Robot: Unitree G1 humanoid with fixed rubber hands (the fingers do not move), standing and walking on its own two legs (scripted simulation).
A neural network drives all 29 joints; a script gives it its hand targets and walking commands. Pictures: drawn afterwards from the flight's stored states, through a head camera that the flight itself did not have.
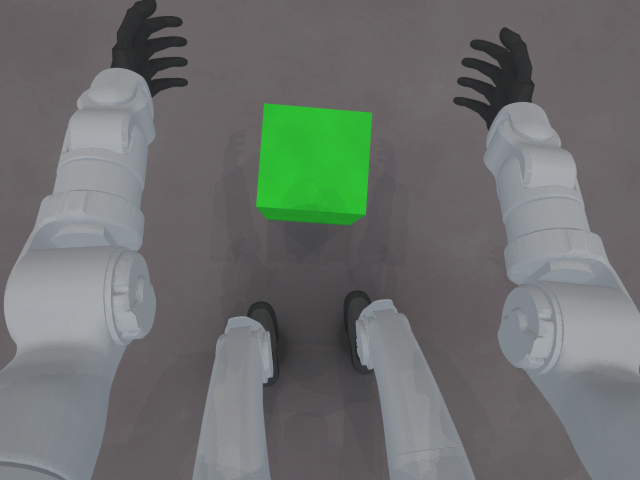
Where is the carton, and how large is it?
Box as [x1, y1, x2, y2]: [256, 103, 371, 224]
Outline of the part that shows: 264,103 256,206 267,219 350,224 364,215 366,203 371,113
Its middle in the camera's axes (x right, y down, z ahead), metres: -0.01 -0.15 +0.86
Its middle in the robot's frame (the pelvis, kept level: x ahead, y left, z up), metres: +0.52 -0.04 -0.52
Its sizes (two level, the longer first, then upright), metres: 0.210 0.200 0.250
